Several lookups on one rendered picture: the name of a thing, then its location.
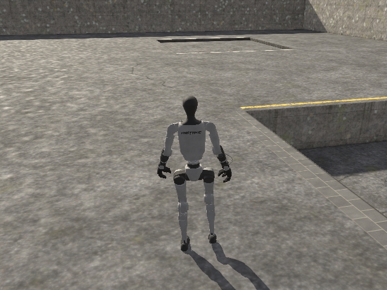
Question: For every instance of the robot left foot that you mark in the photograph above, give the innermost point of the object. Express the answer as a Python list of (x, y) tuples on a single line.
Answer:
[(184, 246)]

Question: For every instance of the right robot hand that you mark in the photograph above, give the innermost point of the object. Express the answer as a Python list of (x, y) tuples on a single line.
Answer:
[(228, 173)]

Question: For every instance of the right robot shin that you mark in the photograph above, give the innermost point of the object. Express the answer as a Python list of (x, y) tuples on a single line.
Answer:
[(210, 210)]

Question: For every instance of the right robot upper arm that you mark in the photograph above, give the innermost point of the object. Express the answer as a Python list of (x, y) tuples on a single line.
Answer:
[(209, 126)]

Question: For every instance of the left robot hand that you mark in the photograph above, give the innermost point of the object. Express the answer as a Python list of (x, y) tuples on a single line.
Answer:
[(159, 172)]

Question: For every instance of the robot right forearm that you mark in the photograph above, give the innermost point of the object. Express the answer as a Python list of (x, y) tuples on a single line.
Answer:
[(223, 160)]

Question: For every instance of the left robot upper arm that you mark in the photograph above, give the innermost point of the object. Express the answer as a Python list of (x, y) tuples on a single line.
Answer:
[(173, 128)]

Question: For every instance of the robot left forearm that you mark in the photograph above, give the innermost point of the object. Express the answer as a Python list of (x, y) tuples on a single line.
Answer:
[(163, 160)]

